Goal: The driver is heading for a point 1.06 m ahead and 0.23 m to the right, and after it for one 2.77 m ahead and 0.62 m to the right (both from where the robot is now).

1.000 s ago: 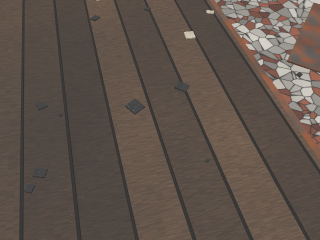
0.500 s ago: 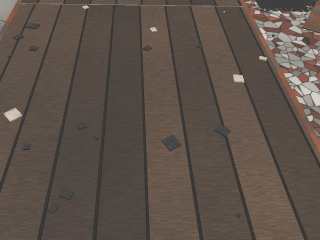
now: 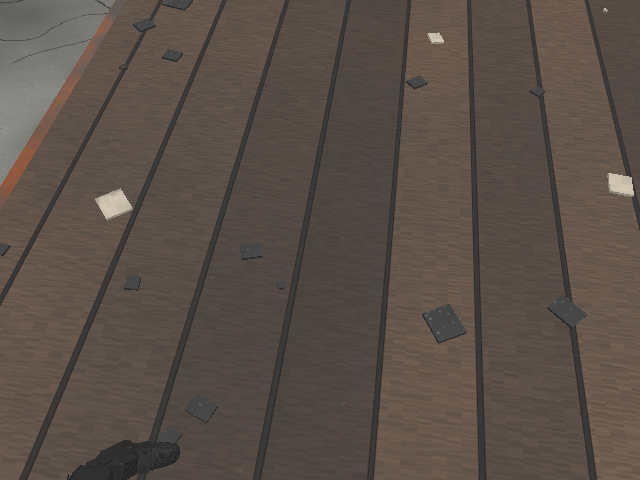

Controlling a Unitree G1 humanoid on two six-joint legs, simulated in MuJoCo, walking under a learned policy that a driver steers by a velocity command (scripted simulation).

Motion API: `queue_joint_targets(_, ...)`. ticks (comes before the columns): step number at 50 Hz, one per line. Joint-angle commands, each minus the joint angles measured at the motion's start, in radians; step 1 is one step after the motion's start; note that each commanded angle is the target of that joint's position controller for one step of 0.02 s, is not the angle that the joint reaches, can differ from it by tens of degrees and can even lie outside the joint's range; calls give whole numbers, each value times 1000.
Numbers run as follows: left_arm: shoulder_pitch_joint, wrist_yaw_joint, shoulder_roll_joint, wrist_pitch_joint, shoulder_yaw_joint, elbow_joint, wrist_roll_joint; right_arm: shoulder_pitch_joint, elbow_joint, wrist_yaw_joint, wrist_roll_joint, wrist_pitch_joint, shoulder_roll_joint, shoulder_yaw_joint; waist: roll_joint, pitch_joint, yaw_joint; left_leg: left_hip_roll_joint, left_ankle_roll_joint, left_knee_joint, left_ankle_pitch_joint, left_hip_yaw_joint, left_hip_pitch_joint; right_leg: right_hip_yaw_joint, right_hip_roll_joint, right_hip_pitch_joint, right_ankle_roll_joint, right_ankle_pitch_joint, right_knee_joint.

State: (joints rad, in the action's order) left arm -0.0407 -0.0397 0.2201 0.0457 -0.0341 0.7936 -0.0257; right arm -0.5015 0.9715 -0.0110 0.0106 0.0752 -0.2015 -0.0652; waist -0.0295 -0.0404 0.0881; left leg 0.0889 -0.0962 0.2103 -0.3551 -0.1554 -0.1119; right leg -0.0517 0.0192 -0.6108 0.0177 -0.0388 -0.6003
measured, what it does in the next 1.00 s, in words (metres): walks ahead, turning right: right foot, then left foot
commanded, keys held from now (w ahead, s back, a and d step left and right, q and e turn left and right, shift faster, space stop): w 0.08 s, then no key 0.30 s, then e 0.08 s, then w+e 0.54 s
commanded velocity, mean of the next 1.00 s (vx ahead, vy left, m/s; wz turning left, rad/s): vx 0.32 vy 0.00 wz -0.16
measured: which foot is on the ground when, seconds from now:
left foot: down 0.00-0.08, up 0.10-0.50, down 0.52-1.00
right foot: up 0.00-0.04, down 0.06-0.54, up 0.56-1.00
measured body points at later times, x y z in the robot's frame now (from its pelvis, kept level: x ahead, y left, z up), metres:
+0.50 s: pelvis +0.21 -0.01 +0.01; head +0.24 -0.01 +0.46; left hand +0.20 +0.22 -0.14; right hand +0.34 -0.24 -0.13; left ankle +0.28 +0.09 -0.72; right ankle +0.18 -0.10 -0.73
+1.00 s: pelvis +0.35 -0.06 +0.00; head +0.37 -0.08 +0.45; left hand +0.59 +0.13 -0.10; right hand +0.27 -0.31 -0.14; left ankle +0.28 +0.09 -0.73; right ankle +0.41 -0.19 -0.71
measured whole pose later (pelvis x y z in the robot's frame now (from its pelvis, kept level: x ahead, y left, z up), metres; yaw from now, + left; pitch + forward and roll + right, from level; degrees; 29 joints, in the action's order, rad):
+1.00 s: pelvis +0.35 -0.06 +0.00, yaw -16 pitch +2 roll +2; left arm 0.08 -0.08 0.24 -0.02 -0.07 0.80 -0.04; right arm -0.38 0.95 -0.01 0.03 0.08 -0.25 -0.07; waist -0.01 -0.02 0.06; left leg -0.07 0.05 0.30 -0.33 0.28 -0.03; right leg -0.08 0.08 -0.50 0.07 -0.25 -0.67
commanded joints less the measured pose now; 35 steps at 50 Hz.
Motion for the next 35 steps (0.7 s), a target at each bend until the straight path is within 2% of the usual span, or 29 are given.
queue_joint_targets(1, 57, 18, 114, 25, -30, -48, 5, 15, -37, -7, 5, 17, -176, -33, 145, 25, -93, -240, -49, 149, 982, -68, 62, -27, -62, 250, 59, -43, 62)
queue_joint_targets(2, 209, 30, 136, 31, -42, -2, 9, 29, -36, -4, 9, 17, -190, -37, 121, 100, -159, -209, -34, 319, 1048, -38, 56, -39, -83, 399, 79, -43, 111)
queue_joint_targets(3, 359, 44, 167, 40, -54, 33, -5, 31, -43, 0, 7, 18, -175, -34, 91, 184, -220, -169, -24, 537, 872, -19, 176, 39, 2, 612, 105, -66, 113)
queue_joint_targets(4, 483, 54, 258, 42, -72, 38, -32, -38, -71, 6, -9, 18, -87, -15, -82, 330, -211, -71, -4, 867, 434, 39, 385, 389, 265, 838, 168, -238, 124)
queue_joint_targets(5, 448, 40, 280, 28, -83, 60, -21, -149, -53, 6, -38, 14, -79, -18, -299, 374, -138, 69, 19, 1114, -147, 51, 593, 835, 413, 898, 285, -146, 316)
queue_joint_targets(6, 310, 32, 196, 23, -66, 25, 1, -89, -42, -5, -8, 3, -126, -21, -104, 202, -93, -14, 13, 1172, -78, 23, 656, 733, 388, 736, 279, -126, 329)
queue_joint_targets(7, 240, 30, 111, 31, -44, 13, 11, 21, -55, -3, 7, 1, -119, -17, 21, 90, -99, -48, 21, 1131, -17, 34, 644, 543, 343, 593, 267, 63, 314)
queue_joint_targets(8, 237, 29, 78, 40, -31, 28, 5, 62, -66, 0, 9, -1, -98, -13, 49, 49, -84, -73, 24, 1074, -3, 40, 613, 406, 293, 512, 240, 267, 315)
queue_joint_targets(9, 263, 33, 61, 49, -22, 53, 9, 87, -76, 4, 23, -9, -99, -15, 18, 42, -74, -93, 32, 1017, -2, 42, 591, 309, 254, 477, 222, 426, 316)
queue_joint_targets(10, 284, 34, 56, 58, -16, 74, 9, 77, -70, 9, 27, -20, -89, -13, -12, 49, -63, -91, 40, 977, -2, 52, 552, 239, 229, 450, 203, 545, 320)
queue_joint_targets(12, 322, 31, 76, 73, -14, 101, 12, 65, -64, 13, 25, -35, -70, -9, -44, 79, -46, -72, 55, 915, 8, 72, 530, 175, 216, 452, 207, 708, 316)
queue_joint_targets(15, 313, 35, 99, 68, -10, 111, 9, 130, -73, 16, 22, -48, -52, 4, -49, 85, -33, -85, 74, 742, 75, 122, 534, 89, 186, 442, 199, 741, 322)
queue_joint_targets(17, 321, 37, 98, 57, -4, 122, 12, 204, -83, 16, 17, -51, -33, 20, -75, 84, -52, -94, 79, 602, 152, 163, 485, 40, 154, 423, 175, 714, 320)
queue_joint_targets(20, 382, 39, 100, 41, -1, 154, 14, 271, -84, 8, 10, -53, -43, 29, -82, 95, -90, -90, 83, 492, 212, 185, 436, 58, 154, 452, 166, 637, 296)
queue_joint_targets(23, 385, 45, 119, 20, -6, 162, 14, 296, -83, -9, 9, -46, -63, 26, -75, 55, -94, -78, 76, 387, 176, 183, 413, 140, 172, 461, 172, 506, 242)
queue_joint_targets(25, 379, 48, 138, 3, -17, 159, 21, 260, -74, -16, 18, -35, -77, 20, -50, 48, -71, -83, 62, 253, 155, 190, 316, 210, 169, 412, 162, 147, 206)
queue_joint_targets(26, 383, 48, 113, 1, -14, 149, 18, 216, -64, -21, 28, -26, -109, 10, -2, 59, -60, -142, 46, 223, 127, 120, 223, 232, 141, 338, 146, -71, 159)
queue_joint_targets(27, 371, 45, 61, 2, -4, 120, 17, 148, -64, -25, 35, -13, -161, 0, 112, 82, -41, -302, 8, 144, 58, -46, 129, 184, 64, 237, 121, -312, 16)
queue_joint_targets(28, 387, 42, 19, -3, 1, 93, 23, 134, -58, -22, 6, -25, -262, -31, 325, 46, -44, -450, -119, 12, -99, -290, 88, 5, -94, 30, 88, -543, -174)
queue_joint_targets(29, 326, 42, 116, -12, -25, 88, 2, 115, -63, -18, 12, -27, -206, -27, 233, 5, -3, -499, -167, -41, -178, -359, 113, 38, -48, -50, 84, -587, -365)
queue_joint_targets(30, 312, 31, 117, -16, -35, 86, -3, 162, -75, -15, 13, -23, -153, -13, 147, -21, -37, -463, -154, -61, -226, -297, 171, 83, -7, -51, 85, -503, -416)
queue_joint_targets(31, 320, 22, 95, -19, -37, 91, 0, 217, -89, -15, 12, -22, -129, -8, 124, -33, -70, -430, -127, -88, -201, -222, 217, 92, 17, -29, 73, -436, -423)
queue_joint_targets(33, 316, 8, 73, -24, -41, 90, -6, 244, -95, -25, 8, -6, -115, -6, 124, -19, -93, -379, -94, -113, -66, -84, 227, 80, 43, -7, 47, -323, -438)
queue_joint_targets(35, 301, 1, 59, -33, -43, 83, -7, 214, -86, -27, 7, 8, -110, -7, 99, 4, -92, -364, -86, -113, 44, 12, 207, 66, 53, -15, 26, -252, -446)
Keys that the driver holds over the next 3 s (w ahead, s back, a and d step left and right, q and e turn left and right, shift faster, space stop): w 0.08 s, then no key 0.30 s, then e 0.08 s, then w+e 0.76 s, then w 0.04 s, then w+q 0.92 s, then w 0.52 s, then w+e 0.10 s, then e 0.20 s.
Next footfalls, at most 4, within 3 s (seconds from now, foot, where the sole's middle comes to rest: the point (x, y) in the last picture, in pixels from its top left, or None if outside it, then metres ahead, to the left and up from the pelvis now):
0.06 right None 0.22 -0.10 -0.77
0.52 left None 0.31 0.09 -0.77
1.04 right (399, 464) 0.46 -0.20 -0.77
1.58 left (384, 307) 0.82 -0.22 -0.77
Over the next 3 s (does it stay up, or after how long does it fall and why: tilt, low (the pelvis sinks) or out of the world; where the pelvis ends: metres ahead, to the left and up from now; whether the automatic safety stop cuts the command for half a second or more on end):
stays up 1.37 -0.31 0.01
